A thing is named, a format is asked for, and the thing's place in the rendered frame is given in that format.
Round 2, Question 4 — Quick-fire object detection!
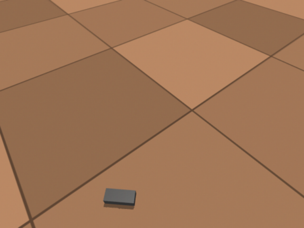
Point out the carton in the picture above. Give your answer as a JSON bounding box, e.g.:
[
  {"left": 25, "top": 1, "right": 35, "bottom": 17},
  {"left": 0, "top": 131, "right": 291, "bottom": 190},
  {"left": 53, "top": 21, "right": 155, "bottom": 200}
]
[{"left": 103, "top": 188, "right": 136, "bottom": 206}]

